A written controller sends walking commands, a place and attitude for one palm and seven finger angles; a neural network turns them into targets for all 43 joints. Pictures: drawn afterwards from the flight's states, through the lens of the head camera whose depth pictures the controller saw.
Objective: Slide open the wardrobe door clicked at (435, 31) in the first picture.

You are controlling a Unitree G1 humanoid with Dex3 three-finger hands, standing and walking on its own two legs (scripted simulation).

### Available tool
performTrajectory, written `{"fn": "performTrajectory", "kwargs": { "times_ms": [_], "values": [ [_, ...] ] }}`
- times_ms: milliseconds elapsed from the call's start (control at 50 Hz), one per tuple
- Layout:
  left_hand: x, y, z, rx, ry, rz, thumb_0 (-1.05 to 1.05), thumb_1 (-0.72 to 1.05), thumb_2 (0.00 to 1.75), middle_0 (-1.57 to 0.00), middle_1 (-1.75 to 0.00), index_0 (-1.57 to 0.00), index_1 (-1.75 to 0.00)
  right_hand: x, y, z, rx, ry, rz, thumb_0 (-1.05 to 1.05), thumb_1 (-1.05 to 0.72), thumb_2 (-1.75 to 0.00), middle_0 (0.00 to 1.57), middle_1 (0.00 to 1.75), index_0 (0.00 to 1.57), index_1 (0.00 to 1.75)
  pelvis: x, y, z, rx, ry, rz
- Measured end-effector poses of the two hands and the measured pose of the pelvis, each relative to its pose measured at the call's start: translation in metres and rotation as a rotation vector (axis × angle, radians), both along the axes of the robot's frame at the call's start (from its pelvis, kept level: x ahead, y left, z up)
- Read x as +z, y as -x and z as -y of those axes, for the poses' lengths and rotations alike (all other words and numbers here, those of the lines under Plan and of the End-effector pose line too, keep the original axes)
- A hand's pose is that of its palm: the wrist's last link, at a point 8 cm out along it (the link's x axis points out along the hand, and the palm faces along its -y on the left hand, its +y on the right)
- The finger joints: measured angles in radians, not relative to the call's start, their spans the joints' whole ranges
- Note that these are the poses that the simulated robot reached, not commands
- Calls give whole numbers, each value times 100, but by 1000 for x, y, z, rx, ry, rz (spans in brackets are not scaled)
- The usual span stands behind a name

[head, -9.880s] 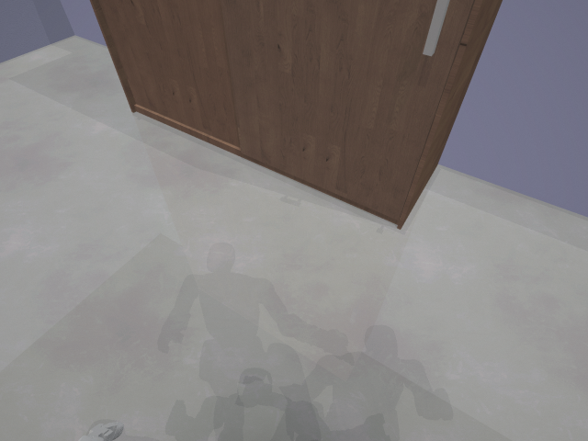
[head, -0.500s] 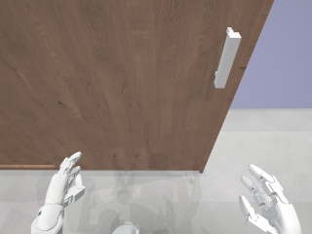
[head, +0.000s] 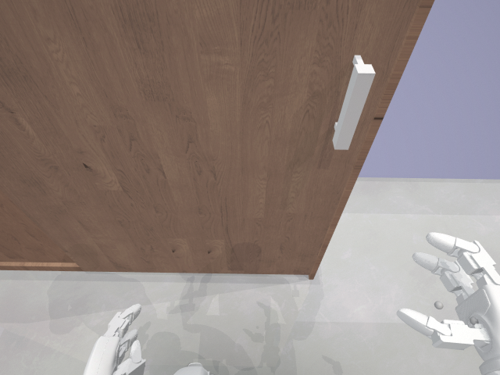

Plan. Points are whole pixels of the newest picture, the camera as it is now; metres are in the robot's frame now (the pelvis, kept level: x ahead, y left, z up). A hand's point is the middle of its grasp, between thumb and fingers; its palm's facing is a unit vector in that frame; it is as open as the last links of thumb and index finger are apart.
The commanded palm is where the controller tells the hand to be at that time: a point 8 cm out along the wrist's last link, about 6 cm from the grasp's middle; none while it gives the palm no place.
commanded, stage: raise the hand with hooked fingers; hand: right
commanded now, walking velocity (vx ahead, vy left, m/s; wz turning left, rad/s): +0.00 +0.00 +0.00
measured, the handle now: (348, 104) +0.55 -0.14 +0.15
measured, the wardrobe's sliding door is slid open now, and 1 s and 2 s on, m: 0.00 0.00 0.00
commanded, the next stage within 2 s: move the hooked fingers beside the handle in 1.18 s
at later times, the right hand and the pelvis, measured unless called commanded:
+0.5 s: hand (490, 254) +0.26 -0.27 +0.15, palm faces +0.06 +1.00 -0.07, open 13.8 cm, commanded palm +0.23 -0.31 +0.15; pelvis +0.01 +0.00 +0.03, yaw -1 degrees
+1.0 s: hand (488, 229) +0.28 -0.26 +0.17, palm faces +0.05 +1.00 -0.05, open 14.0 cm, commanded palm +0.25 -0.30 +0.17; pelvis +0.01 +0.02 +0.03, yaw +0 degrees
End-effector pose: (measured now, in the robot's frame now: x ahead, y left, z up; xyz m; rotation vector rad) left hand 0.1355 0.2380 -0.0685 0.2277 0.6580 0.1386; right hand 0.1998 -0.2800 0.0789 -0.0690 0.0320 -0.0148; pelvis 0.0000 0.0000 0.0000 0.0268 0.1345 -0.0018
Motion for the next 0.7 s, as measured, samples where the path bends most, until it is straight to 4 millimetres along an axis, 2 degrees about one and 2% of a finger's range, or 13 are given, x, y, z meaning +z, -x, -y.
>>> {"fn": "performTrajectory", "kwargs": {
  "times_ms": [80, 160, 260, 380, 520, 700],
  "values": [
    [11, -8, -10, -1, -44, 28, 2, 90, 90, -21, -31, -20, -30, 6, -5, 4, 13, 0, 10, 1, 6, -48, 27, 92, 27, 92, 4, -2, 2, -1, -1, 16],
    [25, -21, -11, -7, -60, 77, 2, 90, 90, -21, -30, -20, -30, 17, -11, 10, 10, 2, 35, 1, 16, -44, 27, 98, 28, 98, 8, -5, 3, -3, -3, 36],
    [37, -38, -2, -33, -43, 131, 1, 91, 90, -21, -30, -20, -30, 35, -20, 19, -6, 5, 65, 0, 27, -39, 28, 105, 29, 106, 14, -9, 2, -5, -3, 63],
    [41, -49, 12, -70, -4, 155, 1, 90, 90, -21, -30, -20, -30, 54, -29, 28, -17, 7, 69, 0, 40, -34, 29, 114, 30, 114, 21, -10, 0, -6, 1, 88],
    [37, -46, 14, -83, 14, 124, 1, 90, 90, -21, -31, -20, -30, 72, -38, 39, -38, 0, 75, 0, 47, -31, 30, 118, 30, 118, 26, -9, -5, -10, 5, 109],
    [34, -30, -4, -41, -3, 71, 1, 90, 90, -21, -31, -20, -30, 95, -56, 43, -29, 6, 89, -1, 50, -30, 30, 119, 30, 120, 31, -8, -11, -7, 11, 127]
  ]
}}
